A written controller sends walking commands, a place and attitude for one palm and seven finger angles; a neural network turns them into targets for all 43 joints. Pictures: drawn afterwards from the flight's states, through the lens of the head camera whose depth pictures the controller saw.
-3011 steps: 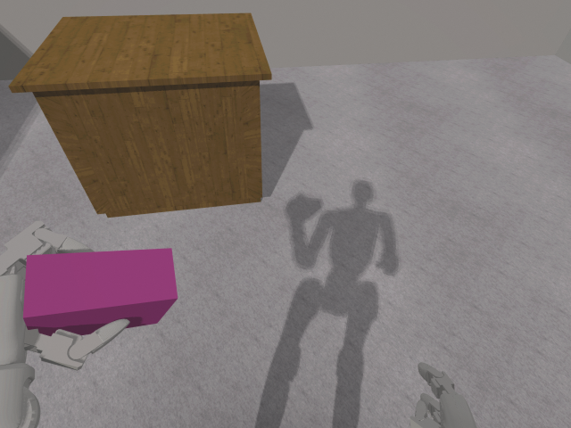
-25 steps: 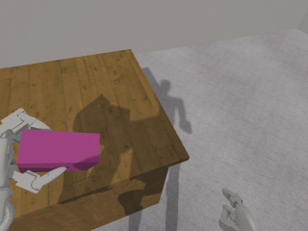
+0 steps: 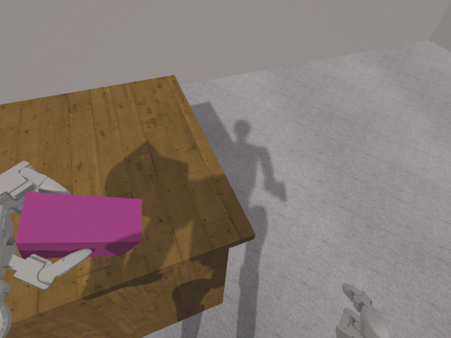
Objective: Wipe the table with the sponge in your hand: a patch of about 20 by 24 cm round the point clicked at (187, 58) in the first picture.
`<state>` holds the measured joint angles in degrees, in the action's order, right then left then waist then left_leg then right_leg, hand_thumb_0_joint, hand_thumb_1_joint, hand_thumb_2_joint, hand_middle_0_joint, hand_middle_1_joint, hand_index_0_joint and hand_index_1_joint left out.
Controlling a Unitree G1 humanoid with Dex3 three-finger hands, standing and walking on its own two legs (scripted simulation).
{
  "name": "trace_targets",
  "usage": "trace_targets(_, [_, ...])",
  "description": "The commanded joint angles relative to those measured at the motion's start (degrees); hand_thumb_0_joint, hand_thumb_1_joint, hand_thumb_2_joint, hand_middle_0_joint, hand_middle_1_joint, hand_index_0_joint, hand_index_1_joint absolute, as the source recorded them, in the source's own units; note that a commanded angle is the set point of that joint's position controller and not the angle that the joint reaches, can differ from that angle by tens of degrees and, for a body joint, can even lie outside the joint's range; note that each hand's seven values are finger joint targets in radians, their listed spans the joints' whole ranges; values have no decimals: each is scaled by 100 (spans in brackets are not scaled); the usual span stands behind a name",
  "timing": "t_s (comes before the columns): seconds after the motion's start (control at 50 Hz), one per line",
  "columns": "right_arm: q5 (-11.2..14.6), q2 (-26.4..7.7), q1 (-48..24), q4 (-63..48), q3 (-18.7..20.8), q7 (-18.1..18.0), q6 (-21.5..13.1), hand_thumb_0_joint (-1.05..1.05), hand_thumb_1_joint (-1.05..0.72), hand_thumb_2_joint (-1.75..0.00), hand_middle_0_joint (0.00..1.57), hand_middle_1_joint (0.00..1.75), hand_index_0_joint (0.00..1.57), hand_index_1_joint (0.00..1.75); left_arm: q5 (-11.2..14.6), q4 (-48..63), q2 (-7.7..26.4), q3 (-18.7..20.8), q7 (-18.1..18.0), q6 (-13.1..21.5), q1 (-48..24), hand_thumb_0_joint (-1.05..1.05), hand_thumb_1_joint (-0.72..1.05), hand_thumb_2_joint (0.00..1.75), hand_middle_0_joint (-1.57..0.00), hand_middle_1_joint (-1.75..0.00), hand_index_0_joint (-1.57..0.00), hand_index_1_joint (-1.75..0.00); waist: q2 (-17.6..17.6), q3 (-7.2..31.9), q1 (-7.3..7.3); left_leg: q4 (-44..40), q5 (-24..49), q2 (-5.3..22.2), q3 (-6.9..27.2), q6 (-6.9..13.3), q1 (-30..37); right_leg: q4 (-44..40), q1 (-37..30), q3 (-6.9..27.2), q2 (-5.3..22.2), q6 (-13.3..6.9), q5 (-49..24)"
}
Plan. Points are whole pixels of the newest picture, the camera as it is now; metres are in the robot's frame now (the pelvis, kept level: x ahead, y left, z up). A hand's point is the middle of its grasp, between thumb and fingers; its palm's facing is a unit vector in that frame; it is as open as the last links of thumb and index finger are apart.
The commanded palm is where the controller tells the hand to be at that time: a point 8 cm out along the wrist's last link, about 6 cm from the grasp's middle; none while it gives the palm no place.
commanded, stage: come to a stop and stand still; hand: left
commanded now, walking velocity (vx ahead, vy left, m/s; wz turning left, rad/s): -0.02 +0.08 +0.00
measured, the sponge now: (100, 229) +0.24 +0.19 +0.13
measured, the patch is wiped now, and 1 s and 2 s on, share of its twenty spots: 0.00 0.00 0.00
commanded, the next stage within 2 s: look again from close up in 0.94 s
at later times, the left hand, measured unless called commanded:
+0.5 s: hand out of the picture +0.19 +0.31 +0.15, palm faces +0.29 -0.87 -0.40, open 10.0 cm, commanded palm +0.14 +0.34 +0.18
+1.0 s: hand out of the picture +0.20 +0.35 +0.17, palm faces +0.36 -0.85 -0.39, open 10.0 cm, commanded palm +0.14 +0.38 +0.18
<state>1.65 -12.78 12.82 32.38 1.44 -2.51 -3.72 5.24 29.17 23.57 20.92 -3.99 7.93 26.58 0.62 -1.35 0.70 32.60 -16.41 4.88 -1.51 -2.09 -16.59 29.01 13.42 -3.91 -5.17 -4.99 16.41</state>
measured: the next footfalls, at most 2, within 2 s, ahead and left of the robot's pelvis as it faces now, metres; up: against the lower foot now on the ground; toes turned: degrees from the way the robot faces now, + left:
none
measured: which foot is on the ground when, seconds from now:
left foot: down 0.00-1.00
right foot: down 0.00-1.00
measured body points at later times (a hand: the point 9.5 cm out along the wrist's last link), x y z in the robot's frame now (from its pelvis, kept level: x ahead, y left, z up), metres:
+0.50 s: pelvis -0.02 +0.07 +0.01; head +0.00 +0.09 +0.46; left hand +0.17 +0.35 +0.17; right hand +0.15 -0.16 -0.06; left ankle +0.01 +0.15 -0.73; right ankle -0.01 -0.06 -0.73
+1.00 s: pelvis -0.02 +0.10 +0.01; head +0.01 +0.13 +0.46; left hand +0.17 +0.39 +0.19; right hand +0.16 -0.11 -0.06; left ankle +0.01 +0.15 -0.73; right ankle -0.01 -0.06 -0.73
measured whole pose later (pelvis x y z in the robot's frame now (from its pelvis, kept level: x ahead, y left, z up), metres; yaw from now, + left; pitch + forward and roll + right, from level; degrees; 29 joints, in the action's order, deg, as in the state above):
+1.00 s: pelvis -0.02 +0.10 +0.01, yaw +0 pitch -1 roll -2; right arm -0.1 -10.1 10.9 32.4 -2.0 -1.2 -8.3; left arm 1.5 28.2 22.5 20.8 -5.3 12.2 23.7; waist 2.3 -4.6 -1.5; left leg 25.9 -11.5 -2.9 -4.4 5.3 -14.0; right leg 22.7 10.9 -1.1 2.3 1.3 11.1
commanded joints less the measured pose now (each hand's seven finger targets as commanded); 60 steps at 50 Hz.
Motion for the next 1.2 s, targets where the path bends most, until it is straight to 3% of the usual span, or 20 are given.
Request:
trace_targets(0.0, [5, -591, -529, -908, 181, 2, -297, 0, -90, -90, 20, 30, 20, 30, 13, 1170, 945, 742, -227, 462, -353, 0, 10, 130, -120, -160, -120, -160, -356, 833, -96, -149, 866, 43, 154, 424, 544, -917, -205, 1088, 1216, 503, -1806])
trace_targets(0.1, [-4, -589, -599, -857, 119, -20, -316, 0, -90, -90, 20, 30, 20, 30, -61, 1102, 929, 685, -316, 454, -355, 0, 10, 130, -120, -160, -120, -160, -189, 744, -130, -468, 979, 67, 249, 477, 625, -1031, -338, 1028, 1179, 583, -1772])
trace_targets(0.12, [-276, -659, 434, -437, 341, -76, -769, 0, -90, -90, 20, 30, 20, 30, -830, 1956, 4984, 3719, -208, 974, -5644, 0, 10, 130, -120, -160, -120, -160, 841, -421, -254, -251, 930, -337, -809, 207, 54, -1623, 409, 801, 722, 1365, -3550])
trace_targets(0.14, [-231, -305, -239, -441, 156, -77, -725, 0, -90, -90, 20, 30, 20, 30, -391, -1042, 1864, 1653, 36, 735, -2649, 0, 10, 130, -120, -160, -120, -160, 623, 776, -291, -417, 1244, -598, -215, 348, 135, -708, -678, 1122, 1174, 649, -3913])
trace_targets(0.16, [-27, -580, -382, -795, 289, -26, -673, 0, -90, -90, 20, 30, 20, 30, -198, -704, 872, 915, 0, 622, -1976, 0, 10, 130, -120, -160, -120, -160, -461, 1204, -296, -572, 1626, -405, -127, 288, 632, -335, -957, 1338, 1259, 487, -3968])
trace_targets(0.18, [-62, -656, -228, -808, 254, 9, -673, 0, -90, -90, 20, 30, 20, 30, -208, -312, 903, 701, 21, 724, -1696, 0, 10, 130, -120, -160, -120, -160, -700, 1339, -302, -382, 1765, -209, -163, 359, 678, -341, -911, 1248, 1230, 653, -3608])
trace_targets(0.22, [-19, -641, -410, -874, 227, 175, -646, 0, -90, -90, 20, 30, 20, 30, -169, 364, 622, 389, -44, 722, -945, 0, 10, 130, -120, -160, -120, -160, -208, 1294, -358, -444, 1828, -137, -45, 429, 577, -435, -1009, 1030, 1161, 851, -3066])
trace_targets(0.24, [-7, -613, -497, -917, 217, 217, -645, 0, -90, -90, 20, 30, 20, 30, -164, 554, 551, 314, -79, 694, -612, 0, 10, 130, -120, -160, -120, -160, 87, 1193, -375, -456, 1725, -135, 12, 433, 572, -547, -888, 1026, 1133, 841, -2730])
trace_targets(0.26, [20, -575, -621, -870, 182, 234, -641, 0, -90, -90, 20, 30, 20, 30, -135, 646, 438, 217, -139, 670, -308, 0, 10, 130, -120, -160, -120, -160, 84, 1174, -349, -582, 1624, -83, 76, 439, 668, -557, -751, 903, 1093, 710, -2229])
trace_targets(0.32, [-83, -603, -673, -939, 142, 129, -636, 0, -90, -90, 20, 30, 20, 30, -170, 888, 840, 629, -213, 652, -325, 0, 10, 130, -120, -160, -120, -160, 379, 842, -282, -802, 733, -83, 258, 400, 576, -978, -222, 948, 1015, 479, -669])
trace_targets(0.36, [-101, -616, -766, -901, 102, 12, -614, 0, -90, -90, 20, 30, 20, 30, -163, 1029, 1182, 989, -278, 680, -549, 0, 10, 130, -120, -160, -120, -160, 117, 625, -226, -1008, 264, -77, 377, 395, 586, -1145, 80, 955, 971, 359, 25])
trace_targets(0.38, [-119, -601, -738, -928, 89, -38, -621, 0, -90, -90, 20, 30, 20, 30, -161, 966, 1054, 922, -268, 714, -706, 0, 10, 130, -120, -160, -120, -160, 10, 467, -194, -1182, -22, -36, 477, 426, 452, -1145, 114, 875, 924, 359, 231])
trace_targets(0.46, [-113, -559, -749, -909, 32, -105, -730, 0, -90, -90, 20, 30, 20, 30, -249, 1190, 1076, 879, -279, 835, -1284, 0, 10, 130, -120, -160, -120, -160, -905, 456, -209, -1696, -591, 191, 740, 507, 103, -670, -370, 591, 724, 392, -59])
trace_targets(0.56, [-115, -539, -628, -834, 32, -11, -919, 0, -90, -90, 20, 30, 20, 30, -341, 1190, 564, 385, -252, 879, -1211, 0, 10, 130, -120, -160, -120, -160, -786, 662, -211, -1684, -187, 255, 797, 460, 234, -541, -624, 443, 715, 395, -523])
trace_targets(0.68, [-181, -616, -501, -709, 52, 87, -878, 0, -90, -90, 20, 30, 20, 30, -415, 990, 444, 273, -259, 848, -1027, 0, 10, 130, -120, -160, -120, -160, -715, 710, -188, -1558, 984, 247, 780, 152, 518, -552, -500, 353, 657, 385, -790])
trace_targets(0.82, [-187, -586, -537, -831, 44, 81, -742, 0, -90, -90, 20, 30, 20, 30, -344, 1155, 729, 573, -246, 891, -932, 0, 10, 130, -120, -160, -120, -160, -764, 734, -200, -1580, 1163, 272, 809, -8, 527, -561, -602, 312, 671, 378, -790])
trace_targets(0.94, [-174, -613, -484, -867, 87, 81, -731, 0, -90, -90, 20, 30, 20, 30, -301, 1381, 735, 576, -244, 904, -690, 0, 10, 130, -120, -160, -120, -160, -713, 1024, -191, -1299, 2132, 226, 708, -126, 930, -567, -619, 263, 701, 363, -1047])
trace_targets(1.02, [-162, -658, -504, -832, 96, 66, -689, 0, -90, -90, 20, 30, 20, 30, -293, 1145, 679, 535, -258, 876, -686, 0, 10, 130, -120, -160, -120, -160, -727, 859, -183, -1445, 1459, 220, 712, -100, 650, -614, -655, 299, 716, 373, -888])
trace_targets(1.16, [-107, -640, -630, -819, 96, -17, -668, 0, -90, -90, 20, 30, 20, 30, -325, 965, 738, 569, -312, 825, -818, 0, 10, 130, -120, -160, -120, -160, -459, 637, -168, -1501, 186, 33, 634, 180, 258, -878, -707, 510, 787, 387, -789])
trace_targets(1.18, [-137, -651, -586, -804, 84, -14, -659, 0, -90, -90, 20, 30, 20, 30, -305, 821, 597, 465, -291, 833, -772, 0, 10, 130, -120, -160, -120, -160, -322, 581, -169, -1490, 76, 14, 639, 244, 197, -957, -661, 514, 794, 385, -725])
